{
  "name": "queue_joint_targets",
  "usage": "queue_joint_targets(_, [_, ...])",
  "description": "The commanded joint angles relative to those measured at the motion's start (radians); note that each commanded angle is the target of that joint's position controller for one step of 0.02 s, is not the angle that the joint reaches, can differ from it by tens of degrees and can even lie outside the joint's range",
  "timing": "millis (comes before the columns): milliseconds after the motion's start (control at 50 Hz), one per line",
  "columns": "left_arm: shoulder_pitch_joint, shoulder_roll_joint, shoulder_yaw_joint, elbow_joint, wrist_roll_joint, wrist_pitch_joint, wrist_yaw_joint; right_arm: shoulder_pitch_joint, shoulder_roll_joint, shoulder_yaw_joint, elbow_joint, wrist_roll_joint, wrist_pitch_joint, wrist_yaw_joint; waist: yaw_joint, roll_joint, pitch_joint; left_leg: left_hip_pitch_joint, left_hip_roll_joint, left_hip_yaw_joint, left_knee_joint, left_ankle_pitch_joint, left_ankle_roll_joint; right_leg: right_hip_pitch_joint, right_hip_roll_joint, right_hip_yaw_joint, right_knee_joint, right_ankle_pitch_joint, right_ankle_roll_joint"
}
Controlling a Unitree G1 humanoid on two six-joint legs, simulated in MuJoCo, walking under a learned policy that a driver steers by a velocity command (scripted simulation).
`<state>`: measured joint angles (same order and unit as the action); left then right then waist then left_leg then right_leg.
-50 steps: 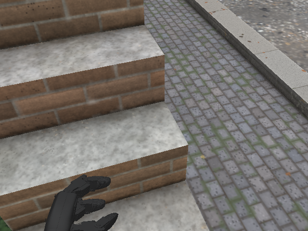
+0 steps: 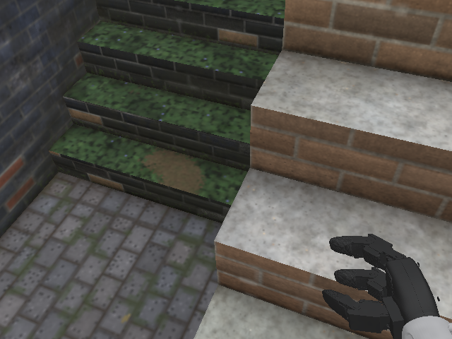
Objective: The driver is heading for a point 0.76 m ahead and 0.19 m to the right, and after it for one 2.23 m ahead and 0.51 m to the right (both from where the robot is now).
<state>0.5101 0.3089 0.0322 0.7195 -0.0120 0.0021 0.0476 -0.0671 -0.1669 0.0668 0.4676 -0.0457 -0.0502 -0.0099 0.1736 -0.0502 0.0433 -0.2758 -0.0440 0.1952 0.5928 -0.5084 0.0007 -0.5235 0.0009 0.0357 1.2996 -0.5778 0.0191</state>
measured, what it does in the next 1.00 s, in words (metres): goes down, backwards, turning right: right foot, then left foot 0.21 m lower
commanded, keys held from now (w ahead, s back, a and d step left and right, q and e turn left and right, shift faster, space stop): w+e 0.88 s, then w+q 0.12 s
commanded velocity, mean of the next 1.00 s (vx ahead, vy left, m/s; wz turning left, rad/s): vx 0.49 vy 0.00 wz -0.44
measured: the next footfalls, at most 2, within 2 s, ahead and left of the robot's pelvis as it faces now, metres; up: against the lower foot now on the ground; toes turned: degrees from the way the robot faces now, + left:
right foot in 0.18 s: +0.05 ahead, -0.13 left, +0.00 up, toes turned -3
left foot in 0.48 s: -0.18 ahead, +0.09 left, -0.20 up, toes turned -1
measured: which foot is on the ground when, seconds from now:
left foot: down 0.00-0.20, up 0.22-0.46, down 0.48-0.70, up 0.72-1.00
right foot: up 0.00-0.16, down 0.18-0.40, up 0.42-0.68, down 0.70-1.00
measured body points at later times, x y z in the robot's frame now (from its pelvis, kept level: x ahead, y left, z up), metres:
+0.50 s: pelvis -0.16 +0.00 -0.16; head -0.16 -0.01 +0.29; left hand -0.04 +0.28 -0.24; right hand +0.14 -0.18 -0.14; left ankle -0.18 +0.08 -0.91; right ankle -0.13 -0.14 -0.63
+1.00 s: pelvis -0.31 -0.03 -0.26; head -0.37 -0.02 +0.19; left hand +0.01 +0.02 -0.23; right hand -0.37 -0.32 -0.35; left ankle -0.37 +0.07 -0.81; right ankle -0.27 -0.13 -0.93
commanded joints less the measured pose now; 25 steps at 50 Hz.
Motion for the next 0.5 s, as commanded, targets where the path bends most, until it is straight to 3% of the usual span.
queue_joint_targets(20, [0.152,0.045,0.008,-0.055,-0.005,0.007,-0.034,-0.122,-0.014,-0.001,-0.13,0.029,-0.064,0.006,0.046,0.082,-0.195,0.079,0.359,-0.267,-0.114,0.303,0.113,-0.131,-0.097,0.112,0.247,-0.071,0.031])
queue_joint_targets(60, [0.157,0.021,-0.002,-0.045,-0.005,0.032,-0.038,-0.162,-0.053,-0.011,-0.127,0.014,-0.076,0.01,0.067,0.081,-0.092,0.003,0.338,-0.173,-0.158,0.21,0.077,-0.112,-0.103,0.089,0.129,-0.033,0.025])
queue_joint_targets(100, [0.207,0.031,0.006,-0.02,-0.001,0.056,-0.028,-0.2,-0.064,-0.018,-0.138,0.01,-0.081,0.022,0.099,0.113,-0.078,-0.06,0.33,-0.079,-0.169,0.195,0.065,-0.035,-0.114,0.04,0.046,0.021,0.007])
queue_joint_targets(120, [0.268,0.028,-0.005,0.022,0.015,0.062,-0.024,-0.236,-0.045,-0.016,-0.134,0.016,-0.072,0.034,0.114,0.076,-0.057,0.013,0.268,-0.007,-0.178,0.163,0.039,-0.04,-0.066,-0.093,-0.235,-0.054,-0.02])
queue_joint_targets(140, [0.245,-0.012,-0.016,0.038,0.03,0.066,-0.029,-0.22,-0.07,-0.03,-0.117,0.042,-0.064,0.034,0.099,0.064,-0.026,0.002,0.26,0.04,-0.162,0.141,0.025,0.005,-0.072,-0.129,-0.397,0.01,-0.051])
queue_joint_targets(160, [0.261,-0.056,-0.035,0.048,0.058,0.07,-0.033,-0.262,-0.08,-0.035,-0.123,0.072,-0.051,0.027,0.116,0.071,-0.021,-0.056,0.299,0.048,-0.125,0.155,0.01,0.091,-0.097,-0.139,-0.513,0.132,-0.087])
queue_joint_targets(180, [0.385,-0.098,-0.045,0.108,0.072,0.067,-0.03,-0.374,-0.056,-0.028,-0.145,0.089,-0.035,0.016,0.186,0.049,-0.017,-0.172,0.294,0.091,0.031,0.083,-0.007,0.233,-0.112,-0.149,-0.624,0.332,-0.128])
queue_joint_targets(200, [0.541,-0.093,-0.044,0.197,0.099,0.057,-0.03,-0.473,0.016,-0.008,-0.196,0.072,-0.012,0.015,0.236,-0.076,0.024,-0.279,0.166,0.171,0.274,-0.074,-0.071,0.263,-0.045,-0.154,-0.697,0.353,-0.183])
queue_joint_targets(220, [0.381,0.018,-0.01,0.14,0.085,0.028,-0.024,-0.39,0.079,0.017,-0.234,0.063,0.004,0.023,0.145,-0.303,0.147,-0.23,0.06,0.112,0.551,-0.155,-0.112,-0.086,-0.145,0.257,-0.878,0.032,-0.322])
queue_joint_targets(240, [0.064,0.069,-0.005,0.012,0.064,-0.021,-0.021,-0.241,0.032,0.003,-0.217,0.076,0.015,0.02,-0.016,-0.276,0.161,-0.08,0.075,-0.09,0.845,-0.169,-0.106,-0.351,-0.251,0.503,-1.035,0.026,-0.361])
queue_joint_targets(260, [-0.056,0.05,-0.02,-0.065,0.078,-0.055,-0.04,-0.162,-0.045,-0.023,-0.195,0.062,0.031,0.021,-0.063,-0.125,0.126,-0.096,0.013,-0.108,0.999,-0.043,-0.109,-0.389,-0.23,0.476,-0.944,-0.005,-0.358])
queue_joint_targets(280, [-0.115,0.053,-0.023,-0.103,0.076,-0.079,-0.054,-0.189,-0.006,-0.01,-0.227,0.03,0.032,0.034,-0.065,-0.047,0.114,-0.081,0.048,-0.187,1.125,-0.019,-0.099,-0.474,-0.229,0.417,-0.874,0.055,-0.264])
queue_joint_targets(300, [-0.133,0.076,-0.022,-0.127,0.052,-0.099,-0.046,-0.117,0.011,-0.011,-0.236,0.005,0.021,0.027,-0.096,0.007,0.026,-0.003,0.038,-0.241,1.143,-0.032,-0.089,-0.507,-0.217,0.414,-0.816,0.096,-0.227])
queue_joint_targets(320, [-0.227,0.046,-0.033,-0.163,0.041,-0.123,-0.03,0.023,-0.032,-0.033,-0.188,-0.01,0.028,0.026,-0.183,0.144,-0.101,0.099,-0.012,-0.176,1.081,0.226,-0.085,-0.494,-0.132,0.321,-0.635,0.068,-0.166])
queue_joint_targets(340, [-0.253,0.02,-0.039,-0.184,0.032,-0.13,-0.015,0.062,-0.05,-0.043,-0.157,-0.018,0.029,0.025,-0.187,0.12,-0.114,0.115,-0.019,-0.148,0.995,0.252,-0.077,-0.499,-0.105,0.247,-0.56,0.125,-0.142])
queue_joint_targets(360, [-0.268,0.0,-0.038,-0.191,0.006,-0.121,0.001,0.084,-0.042,-0.04,-0.141,-0.016,0.026,0.014,-0.2,0.112,-0.121,0.102,0.002,-0.152,0.711,0.287,-0.053,-0.429,-0.058,0.193,-0.501,0.144,-0.107])
queue_joint_targets(380, [-0.214,-0.015,-0.028,-0.189,-0.022,-0.1,0.015,0.075,-0.034,-0.035,-0.118,-0.007,0.023,0.002,-0.177,0.126,-0.093,0.049,0.041,-0.185,0.248,0.264,0.0,-0.355,-0.007,0.141,-0.386,0.096,-0.071])
queue_joint_targets(400, [-0.153,-0.016,-0.008,-0.168,-0.062,-0.054,0.028,0.024,0.028,-0.016,-0.071,-0.006,0.024,0.011,-0.136,0.183,-0.038,0.021,0.038,-0.117,-0.154,0.393,0.05,-0.293,0.083,0.002,-0.166,0.013,-0.044])
queue_joint_targets(420, [-0.137,-0.015,0.011,-0.177,-0.067,-0.006,0.032,-0.018,0.057,-0.015,-0.019,-0.012,0.031,0.029,-0.083,0.224,0.026,-0.082,0.086,-0.104,-0.378,0.495,0.107,-0.251,0.188,-0.134,0.206,-0.002,-0.02])
queue_joint_targets(440, [-0.021,-0.027,0.028,-0.189,-0.069,0.034,0.03,-0.146,0.078,0.006,0.0,-0.011,0.04,0.052,0.048,0.296,0.085,-0.182,0.127,-0.081,-0.489,0.605,0.118,-0.28,0.223,-0.086,0.612,-0.053,-0.005])
queue_joint_targets(460, [0.141,-0.038,0.034,-0.181,-0.066,0.06,0.019,-0.295,0.047,0.007,-0.023,-0.001,0.042,0.056,0.187,0.281,0.071,-0.242,0.168,-0.078,-0.569,0.723,0.083,-0.25,0.251,0.01,0.806,-0.095,-0.001])
queue_joint_targets(480, [0.195,-0.027,0.04,-0.144,-0.06,0.059,-0.001,-0.341,0.005,-0.006,-0.054,0.004,0.049,0.067,0.212,0.11,0.027,-0.2,0.186,-0.14,-0.478,0.767,0.04,-0.303,0.319,0.077,0.988,-0.04,0.031])
queue_joint_targets(500, [0.036,-0.096,0.006,-0.161,-0.041,0.039,-0.013,-0.162,-0.061,-0.036,0.004,-0.007,0.059,0.059,0.08,0.004,-0.072,0.081,0.199,-0.095,-0.103,0.735,0.054,-0.628,0.295,0.122,1.196,-0.022,0.016])
Keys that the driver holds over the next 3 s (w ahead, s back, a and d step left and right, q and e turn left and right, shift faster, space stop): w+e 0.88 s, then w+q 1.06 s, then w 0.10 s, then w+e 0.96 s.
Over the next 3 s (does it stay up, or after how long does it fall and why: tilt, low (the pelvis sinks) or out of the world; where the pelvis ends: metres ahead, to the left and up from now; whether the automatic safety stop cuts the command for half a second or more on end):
stays up -0.40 -0.05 -0.40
